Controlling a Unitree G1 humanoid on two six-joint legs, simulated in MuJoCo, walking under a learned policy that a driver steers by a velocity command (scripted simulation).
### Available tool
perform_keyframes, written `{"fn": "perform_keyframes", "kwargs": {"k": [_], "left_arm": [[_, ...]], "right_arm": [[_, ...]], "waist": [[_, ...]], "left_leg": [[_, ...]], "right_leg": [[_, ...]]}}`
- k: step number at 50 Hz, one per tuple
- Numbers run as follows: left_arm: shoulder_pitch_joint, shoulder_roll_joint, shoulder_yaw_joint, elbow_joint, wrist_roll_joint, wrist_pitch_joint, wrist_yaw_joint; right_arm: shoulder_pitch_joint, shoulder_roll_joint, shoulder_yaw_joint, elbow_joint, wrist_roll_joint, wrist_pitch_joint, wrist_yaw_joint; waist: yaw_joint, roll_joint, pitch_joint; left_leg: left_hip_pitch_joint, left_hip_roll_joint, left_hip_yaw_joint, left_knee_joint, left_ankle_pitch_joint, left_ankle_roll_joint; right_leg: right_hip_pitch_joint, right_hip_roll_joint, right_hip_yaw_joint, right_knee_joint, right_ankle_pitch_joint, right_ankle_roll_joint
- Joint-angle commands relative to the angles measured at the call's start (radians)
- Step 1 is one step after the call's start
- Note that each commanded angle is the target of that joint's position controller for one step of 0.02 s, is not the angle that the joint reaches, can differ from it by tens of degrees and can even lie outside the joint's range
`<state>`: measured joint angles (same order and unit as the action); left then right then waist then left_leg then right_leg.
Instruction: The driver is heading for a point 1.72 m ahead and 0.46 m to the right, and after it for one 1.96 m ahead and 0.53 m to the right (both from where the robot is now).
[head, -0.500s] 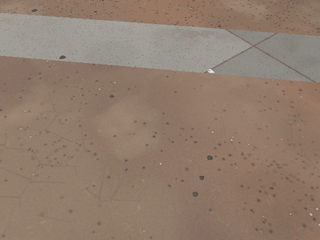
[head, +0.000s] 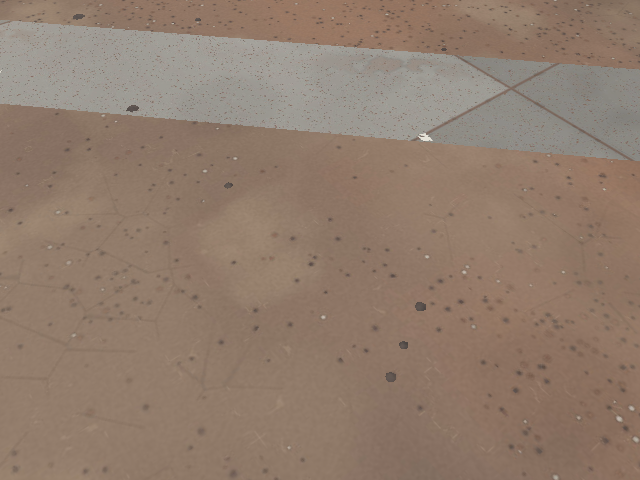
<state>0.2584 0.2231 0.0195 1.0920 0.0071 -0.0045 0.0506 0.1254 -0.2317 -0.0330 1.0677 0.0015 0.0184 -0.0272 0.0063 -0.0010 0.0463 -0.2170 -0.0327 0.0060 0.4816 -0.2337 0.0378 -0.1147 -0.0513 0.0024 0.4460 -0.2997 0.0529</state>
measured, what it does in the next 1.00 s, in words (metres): walks ahead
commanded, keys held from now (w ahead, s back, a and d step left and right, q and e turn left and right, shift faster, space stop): no key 0.38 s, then w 0.62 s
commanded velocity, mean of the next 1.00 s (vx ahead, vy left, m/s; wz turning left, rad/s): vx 0.20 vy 0.00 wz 0.00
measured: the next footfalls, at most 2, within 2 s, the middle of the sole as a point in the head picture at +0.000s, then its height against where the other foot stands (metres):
left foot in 1.06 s outside the picture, level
right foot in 1.58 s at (408, 396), level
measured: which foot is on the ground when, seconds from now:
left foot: down 0.00-0.62, up 0.64-1.00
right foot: down 0.00-1.00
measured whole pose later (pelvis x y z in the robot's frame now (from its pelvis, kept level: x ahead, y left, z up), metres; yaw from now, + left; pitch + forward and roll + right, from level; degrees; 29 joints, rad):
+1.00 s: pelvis +0.18 -0.03 -0.01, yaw -1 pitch +2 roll +1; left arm 0.55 0.19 0.03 1.08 -0.01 -0.08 0.02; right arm -0.09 -0.23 -0.03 0.90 0.03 -0.09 0.04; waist 0.10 0.02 0.04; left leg -0.60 0.03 0.06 0.56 -0.04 0.06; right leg 0.19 -0.02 -0.03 0.15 -0.38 0.00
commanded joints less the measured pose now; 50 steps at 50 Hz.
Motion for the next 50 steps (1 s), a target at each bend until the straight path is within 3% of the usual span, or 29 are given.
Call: {"fn": "perform_keyframes", "kwargs": {"k": [1, 19, 20, 22, 24, 26, 27, 29, 30, 31, 32, 33, 34, 35, 37, 39, 42, 44, 48, 50], "left_arm": [[0.048, 0.101, 0.014, -0.017, 0.0, -0.009, 0.004], [0.116, 0.069, 0.008, 0.0, -0.003, -0.014, 0.006], [0.138, 0.057, 0.006, 0.011, -0.004, -0.013, 0.007], [0.133, 0.061, 0.01, 0.001, -0.012, -0.011, 0.012], [0.112, 0.05, 0.009, -0.025, -0.013, -0.023, 0.012], [0.102, 0.016, 0.003, -0.042, -0.017, -0.049, 0.0], [0.1, 0.018, 0.005, -0.046, -0.02, -0.059, -0.009], [0.159, 0.011, 0.01, -0.033, -0.026, -0.073, -0.023], [0.225, 0.002, 0.011, -0.008, -0.025, -0.077, -0.024], [0.313, 0.038, 0.024, 0.024, -0.015, -0.077, -0.022], [0.434, 0.14, 0.053, 0.048, -0.017, -0.081, -0.023], [0.426, 0.199, 0.061, 0.035, -0.005, -0.093, -0.034], [0.355, 0.142, 0.047, 0.01, -0.002, -0.107, -0.034], [0.311, 0.104, 0.037, -0.006, -0.009, -0.116, -0.039], [0.268, 0.082, 0.029, -0.028, -0.016, -0.113, -0.049], [0.298, 0.05, 0.019, -0.027, -0.005, -0.1, -0.046], [0.313, 0.079, 0.022, -0.039, 0.001, -0.087, -0.031], [0.327, 0.11, 0.029, -0.042, -0.003, -0.087, -0.025], [0.33, 0.13, 0.045, -0.031, -0.021, -0.088, -0.025], [0.297, 0.151, 0.055, -0.039, -0.02, -0.082, -0.025]], "right_arm": [[-0.011, -0.113, -0.017, -0.029, 0.0, -0.008, -0.003], [0.037, -0.09, -0.008, 0.003, 0.003, -0.009, -0.008], [0.055, -0.082, -0.007, 0.013, 0.003, -0.008, -0.009], [0.076, -0.111, -0.018, 0.018, 0.015, -0.006, -0.013], [0.101, -0.133, -0.028, 0.012, 0.02, -0.018, -0.01], [0.164, -0.168, -0.043, 0.018, 0.025, -0.039, -0.005], [0.173, -0.177, -0.048, 0.016, 0.026, -0.048, -0.005], [0.062, -0.164, -0.045, -0.027, 0.032, -0.058, -0.002], [-0.03, -0.147, -0.039, -0.06, 0.04, -0.057, 0.002], [-0.075, -0.105, -0.031, -0.081, 0.038, -0.061, 0.006], [-0.099, -0.033, -0.014, -0.108, 0.033, -0.075, 0.012], [-0.125, -0.064, -0.02, -0.141, 0.035, -0.094, 0.012], [-0.098, -0.086, -0.026, -0.13, 0.045, -0.106, 0.017], [-0.043, -0.085, -0.026, -0.105, 0.046, -0.114, 0.025], [-0.041, -0.102, -0.037, -0.095, 0.027, -0.126, 0.032], [-0.079, -0.072, -0.034, -0.105, 0.022, -0.126, 0.042], [-0.2, -0.02, -0.013, -0.156, 0.023, -0.119, 0.053], [-0.276, -0.013, -0.003, -0.19, 0.028, -0.118, 0.059], [-0.329, -0.055, -0.004, -0.239, 0.036, -0.119, 0.073], [-0.266, -0.102, -0.024, -0.239, 0.033, -0.124, 0.075]], "waist": [[-0.004, 0.002, -0.003], [-0.007, -0.001, 0.0], [-0.007, 0.004, -0.022], [-0.013, 0.032, 0.011], [-0.024, 0.086, 0.074], [-0.036, 0.165, 0.064], [-0.033, 0.168, 0.058], [0.039, 0.151, 0.069], [0.093, 0.127, 0.09], [0.123, 0.025, 0.082], [0.146, -0.228, 0.027], [0.13, -0.283, 0.085], [0.081, -0.164, 0.128], [0.051, -0.121, 0.123], [0.035, -0.084, 0.096], [0.047, -0.1, 0.071], [0.069, -0.092, 0.083], [0.083, -0.104, 0.101], [0.06, -0.125, 0.121], [0.001, -0.145, 0.051]], "left_leg": [[0.052, 0.065, -0.071, -0.1, 0.08, 0.022], [0.04, 0.059, -0.056, -0.088, 0.107, 0.016], [0.047, 0.052, -0.051, -0.097, -0.008, 0.018], [-0.006, 0.049, -0.067, -0.11, -0.363, 0.044], [-0.054, 0.131, -0.184, -0.173, -0.576, 0.095], [-0.02, 0.261, -0.381, -0.262, -0.641, 0.169], [-0.064, 0.306, -0.455, -0.294, -0.638, 0.197], [-0.189, 0.295, -0.406, -0.29, -0.569, 0.178], [-0.297, 0.226, -0.288, -0.236, -0.496, 0.131], [-0.402, 0.129, -0.151, -0.047, -0.37, 0.074], [-0.521, 0.004, 0.044, 0.31, -0.239, -0.001], [-0.651, 0.014, -0.001, 0.482, -0.311, 0.008], [-0.703, 0.073, -0.059, 0.596, -0.236, 0.022], [-0.724, 0.094, -0.062, 0.63, -0.15, 0.033], [-0.712, 0.131, -0.047, 0.589, -0.029, 0.035], [-0.651, 0.13, -0.005, 0.508, 0.047, 0.015], [-0.552, 0.099, 0.043, 0.309, 0.151, -0.012], [-0.463, 0.07, 0.073, 0.188, 0.208, -0.015], [-0.404, 0.063, 0.058, 0.073, 0.218, 0.025], [-0.285, 0.028, 0.07, 0.052, 0.185, 0.06]], "right_leg": [[-0.103, 0.005, -0.013, -0.073, 0.092, -0.015], [-0.124, 0.013, -0.012, -0.07, 0.094, -0.026], [-0.115, 0.026, -0.027, -0.064, 0.011, -0.029], [-0.165, 0.059, -0.059, 0.003, -0.208, -0.054], [-0.265, 0.06, -0.061, 0.088, -0.295, -0.081], [-0.314, 0.059, -0.076, 0.227, -0.196, -0.092], [-0.278, 0.041, -0.054, 0.28, -0.173, -0.107], [-0.143, 0.022, -0.039, 0.194, -0.17, -0.152], [0.002, 0.032, -0.045, 0.032, -0.138, -0.175], [0.137, -0.012, 0.049, -0.071, -0.129, -0.184], [0.242, -0.215, 0.38, -0.251, -0.319, -0.25], [0.196, -0.355, 0.65, -0.337, -0.39, -0.33], [0.187, -0.351, 0.621, -0.327, -0.35, -0.328], [0.207, -0.304, 0.516, -0.313, -0.252, -0.292], [0.234, -0.242, 0.344, -0.315, -0.011, -0.234], [0.22, -0.185, 0.209, -0.314, 0.216, -0.211], [0.137, -0.142, 0.107, -0.327, 0.329, -0.208], [0.079, -0.138, 0.08, -0.354, 0.326, -0.214], [0.148, -0.193, 0.061, -0.334, 0.427, -0.207], [0.21, -0.211, 0.038, -0.226, 0.739, -0.185]]}}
